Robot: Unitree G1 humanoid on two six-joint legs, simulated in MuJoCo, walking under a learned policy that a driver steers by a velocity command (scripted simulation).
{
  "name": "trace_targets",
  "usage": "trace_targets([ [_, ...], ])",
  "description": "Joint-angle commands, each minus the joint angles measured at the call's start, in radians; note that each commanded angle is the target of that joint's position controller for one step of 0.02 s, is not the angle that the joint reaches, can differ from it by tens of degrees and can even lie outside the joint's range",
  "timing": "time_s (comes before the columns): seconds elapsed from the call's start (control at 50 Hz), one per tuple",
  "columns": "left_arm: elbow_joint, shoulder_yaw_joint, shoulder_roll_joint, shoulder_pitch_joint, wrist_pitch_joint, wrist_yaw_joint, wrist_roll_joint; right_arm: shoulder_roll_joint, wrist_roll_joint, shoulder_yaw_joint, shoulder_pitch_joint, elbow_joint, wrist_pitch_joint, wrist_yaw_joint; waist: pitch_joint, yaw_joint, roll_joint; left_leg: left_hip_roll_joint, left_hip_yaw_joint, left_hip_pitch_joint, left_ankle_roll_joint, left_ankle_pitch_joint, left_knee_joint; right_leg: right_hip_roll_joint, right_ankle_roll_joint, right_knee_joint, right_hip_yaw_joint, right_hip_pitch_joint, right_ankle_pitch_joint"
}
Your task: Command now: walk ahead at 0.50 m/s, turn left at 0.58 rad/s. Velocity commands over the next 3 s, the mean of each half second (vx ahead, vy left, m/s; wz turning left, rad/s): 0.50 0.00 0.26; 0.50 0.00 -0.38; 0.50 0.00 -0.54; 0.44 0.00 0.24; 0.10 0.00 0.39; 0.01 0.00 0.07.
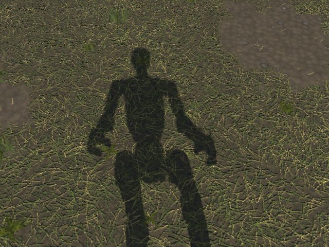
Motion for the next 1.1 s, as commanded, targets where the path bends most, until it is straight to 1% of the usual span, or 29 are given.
trace_targets([
  [0.02, -0.053, 0.023, 0.081, 0.041, 0.011, 0.006, 0.019, -0.140, 0.002, -0.036, -0.028, -0.078, -0.027, -0.019, -0.107, 0.041, 0.043, 0.250, -0.288, 0.108, 0.196, 0.286, -0.214, -0.021, 0.041, -0.098, -0.002, -0.098, 0.083],
  [0.12, -0.083, -0.004, 0.031, -0.135, 0.006, -0.005, 0.011, -0.145, 0.006, -0.033, 0.034, -0.037, -0.019, -0.040, -0.074, -0.034, 0.099, 0.183, -0.178, 0.065, 0.119, 0.192, -0.202, 0.032, 0.062, -0.494, -0.033, -0.033, 0.408],
  [0.2, -0.108, 0.001, 0.058, -0.221, -0.010, -0.026, -0.005, -0.156, 0.010, -0.033, 0.096, 0.006, -0.019, -0.036, -0.042, -0.076, 0.114, 0.246, -0.243, 0.151, 0.111, 0.107, -0.166, 0.049, 0.026, -0.618, -0.022, -0.025, 0.443],
  [0.26, -0.116, 0.014, 0.088, -0.205, -0.020, -0.037, -0.004, -0.159, 0.007, -0.035, 0.102, 0.025, -0.009, -0.040, -0.032, -0.055, 0.136, 0.302, -0.303, 0.254, 0.096, 0.169, -0.107, 0.056, -0.024, -0.664, -0.018, -0.026, 0.320],
  [0.3, -0.088, 0.031, 0.112, -0.091, -0.025, -0.034, -0.002, -0.155, 0.007, -0.034, 0.072, 0.023, 0.000, -0.041, -0.073, 0.013, 0.145, 0.273, -0.286, 0.273, 0.067, 0.384, 0.006, 0.091, -0.068, -0.715, -0.063, 0.123, 0.269],
  [0.32, -0.059, 0.048, 0.148, 0.038, -0.029, -0.029, 0.007, -0.127, 0.000, -0.022, 0.065, 0.015, 0.002, -0.040, -0.176, 0.073, 0.117, 0.214, -0.238, 0.222, 0.037, 0.447, 0.181, 0.054, -0.110, -0.695, -0.036, 0.329, 0.309],
  [0.34, -0.044, 0.062, 0.211, 0.199, -0.028, -0.026, 0.017, -0.081, -0.018, -0.002, 0.109, -0.005, -0.001, -0.043, -0.341, 0.109, -0.026, 0.120, -0.170, 0.017, -0.011, 0.199, 0.492, -0.128, -0.199, -0.655, 0.196, 0.643, 0.317],
  [0.36, -0.002, 0.073, 0.238, 0.266, -0.017, -0.037, 0.009, -0.024, 0.011, 0.014, 0.236, -0.002, -0.016, -0.041, -0.412, 0.062, -0.330, -0.012, -0.125, -0.328, -0.077, -0.403, 0.785, -0.289, -0.334, -0.808, 0.652, 0.885, 0.045],
  [0.38, -0.006, 0.049, 0.142, 0.256, -0.013, -0.038, -0.021, -0.120, 0.025, -0.001, 0.166, 0.007, -0.022, -0.039, -0.320, 0.101, -0.190, 0.045, -0.192, -0.451, -0.075, -0.397, 0.880, -0.277, -0.302, -0.870, 0.687, 0.847, -0.173],
  [0.4, -0.017, 0.037, 0.106, 0.188, -0.006, -0.031, -0.019, -0.153, 0.027, -0.010, 0.046, -0.019, -0.025, -0.036, -0.188, 0.108, -0.100, 0.093, -0.151, -0.490, -0.071, -0.302, 0.878, -0.246, -0.261, -0.884, 0.532, 0.719, -0.151],
  [0.42, -0.027, 0.029, 0.096, 0.134, 0.001, -0.029, -0.004, -0.141, 0.011, -0.006, -0.018, -0.035, -0.028, -0.037, -0.120, 0.087, -0.026, 0.136, -0.112, -0.464, -0.072, -0.224, 0.835, -0.206, -0.244, -0.903, 0.428, 0.590, -0.040],
  [0.44, -0.027, 0.023, 0.082, 0.106, 0.003, -0.029, 0.003, -0.128, -0.005, -0.008, -0.048, -0.046, -0.033, -0.035, -0.075, 0.063, -0.019, 0.168, -0.097, -0.436, -0.076, -0.172, 0.769, -0.167, -0.246, -0.926, 0.370, 0.499, 0.063],
  [0.46, -0.028, 0.016, 0.070, 0.094, 0.002, -0.028, 0.009, -0.112, -0.010, -0.008, -0.035, -0.049, -0.034, -0.033, -0.074, 0.036, -0.048, 0.188, -0.093, -0.383, -0.080, -0.142, 0.727, -0.135, -0.243, -0.945, 0.328, 0.446, 0.145],
  [0.5, -0.021, 0.015, 0.071, 0.099, 0.000, -0.026, -0.003, -0.079, -0.012, -0.001, -0.011, -0.046, -0.032, -0.033, -0.086, 0.014, -0.075, 0.193, -0.067, -0.348, -0.100, -0.138, 0.651, -0.102, -0.260, -0.969, 0.272, 0.412, 0.256],
  [0.54, -0.009, 0.025, 0.100, 0.117, 0.002, -0.016, -0.013, -0.059, -0.018, 0.007, -0.058, -0.064, -0.032, -0.035, -0.069, 0.019, -0.059, 0.193, -0.047, -0.359, -0.127, -0.107, 0.533, -0.095, -0.274, -0.991, 0.225, 0.386, 0.333],
  [0.62, 0.016, 0.036, 0.131, 0.166, 0.020, 0.002, -0.023, -0.029, -0.014, 0.022, -0.199, -0.088, -0.046, -0.027, -0.049, 0.062, -0.052, 0.155, -0.034, -0.276, -0.156, 0.120, 0.244, -0.047, -0.236, -0.987, 0.146, 0.343, 0.349],
  [0.68, 0.037, 0.038, 0.136, 0.229, 0.035, 0.007, -0.029, -0.039, -0.002, 0.020, -0.287, -0.104, -0.058, -0.014, -0.043, 0.096, -0.057, 0.120, -0.034, -0.214, -0.160, 0.201, 0.130, -0.056, -0.224, -0.950, 0.171, 0.353, 0.318],
  [0.72, 0.041, 0.041, 0.138, 0.248, 0.045, 0.012, -0.032, -0.059, 0.004, 0.011, -0.318, -0.116, -0.067, -0.007, -0.041, 0.095, -0.067, 0.111, -0.052, -0.186, -0.148, 0.178, 0.071, -0.076, -0.211, -0.909, 0.221, 0.389, 0.276],
  [0.76, 0.037, 0.048, 0.151, 0.237, 0.054, 0.017, -0.031, -0.086, 0.007, -0.001, -0.291, -0.113, -0.075, -0.006, -0.048, 0.064, -0.086, 0.108, -0.056, -0.115, -0.124, 0.122, 0.030, -0.092, -0.190, -0.857, 0.267, 0.407, 0.263],
  [0.78, 0.032, 0.048, 0.145, 0.223, 0.057, 0.018, -0.029, -0.100, 0.006, -0.010, -0.234, -0.097, -0.077, -0.008, -0.068, 0.027, -0.089, 0.107, -0.045, -0.025, -0.104, 0.112, -0.005, -0.077, -0.173, -0.806, 0.266, 0.392, 0.289],
  [0.8, 0.023, 0.040, 0.118, 0.214, 0.057, 0.017, -0.024, -0.131, -0.003, -0.027, -0.135, -0.073, -0.080, -0.016, -0.129, -0.023, -0.078, 0.126, -0.047, 0.139, -0.073, 0.100, -0.020, -0.025, -0.144, -0.692, 0.238, 0.348, 0.337],
  [0.82, -0.007, 0.019, 0.060, 0.192, 0.053, 0.013, -0.007, -0.190, -0.020, -0.045, 0.027, -0.057, -0.080, -0.027, -0.269, -0.099, 0.012, 0.290, -0.195, 0.393, -0.006, 0.063, 0.009, 0.040, -0.107, -0.422, 0.175, 0.215, 0.214],
  [0.84, -0.038, -0.006, -0.024, 0.316, 0.037, 0.013, -0.021, -0.265, -0.030, -0.062, 0.106, -0.034, -0.063, -0.028, -0.398, -0.054, 0.302, 0.519, -0.592, 0.693, 0.142, -0.067, -0.050, 0.169, -0.047, -0.099, 0.051, -0.119, -0.228],
  [0.86, -0.027, 0.010, 0.064, 0.318, 0.034, 0.014, -0.044, -0.192, -0.016, -0.049, 0.111, -0.025, -0.057, -0.023, -0.368, -0.064, 0.289, 0.541, -0.741, 0.662, 0.169, -0.280, -0.118, 0.106, -0.036, 0.064, 0.084, -0.259, -0.263],
  [0.88, -0.034, 0.029, 0.125, 0.228, 0.039, 0.014, -0.047, -0.124, -0.011, -0.031, 0.064, -0.031, -0.056, -0.025, -0.233, -0.078, 0.180, 0.493, -0.590, 0.547, 0.127, -0.284, -0.137, 0.067, -0.032, 0.109, 0.086, -0.292, -0.169],
  [0.9, -0.042, 0.032, 0.121, 0.177, 0.046, 0.014, -0.036, -0.097, -0.014, -0.020, 0.010, -0.030, -0.054, -0.024, -0.158, -0.058, 0.121, 0.444, -0.453, 0.427, 0.098, -0.176, -0.155, 0.034, -0.024, 0.098, 0.062, -0.263, -0.090],
  [0.94, -0.057, 0.037, 0.093, 0.147, 0.059, 0.006, -0.026, -0.059, -0.023, -0.008, -0.058, -0.016, -0.055, -0.021, -0.073, -0.010, 0.133, 0.374, -0.286, 0.261, 0.074, -0.020, -0.214, -0.011, -0.015, 0.029, 0.057, -0.199, -0.007],
  [1.0, -0.079, 0.028, 0.042, 0.131, 0.082, -0.002, -0.027, -0.078, -0.017, -0.020, -0.073, 0.010, -0.070, -0.021, -0.046, 0.014, 0.124, 0.364, -0.153, 0.181, 0.086, 0.106, -0.277, -0.028, 0.001, -0.031, 0.036, -0.168, 0.051],
  [1.1, -0.118, 0.017, 0.023, 0.021, 0.080, -0.022, -0.022, -0.135, -0.016, -0.038, -0.060, 0.053, -0.066, -0.031, -0.028, -0.008, 0.082, 0.353, 0.017, 0.207, 0.076, 0.214, -0.298, -0.029, 0.005, -0.279, 0.011, -0.168, 0.270],
])
Next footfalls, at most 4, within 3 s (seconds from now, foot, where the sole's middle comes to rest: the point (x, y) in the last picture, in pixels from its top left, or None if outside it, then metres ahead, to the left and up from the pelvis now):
0.32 right None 0.37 -0.14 -0.78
0.82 left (139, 204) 0.61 0.11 -0.78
1.32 right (210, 160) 0.83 -0.21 -0.78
1.86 left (186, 99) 1.20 -0.12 -0.78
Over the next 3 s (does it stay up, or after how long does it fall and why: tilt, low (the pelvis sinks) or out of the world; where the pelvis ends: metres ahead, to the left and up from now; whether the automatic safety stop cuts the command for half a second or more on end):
stays up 1.21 -0.20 0.00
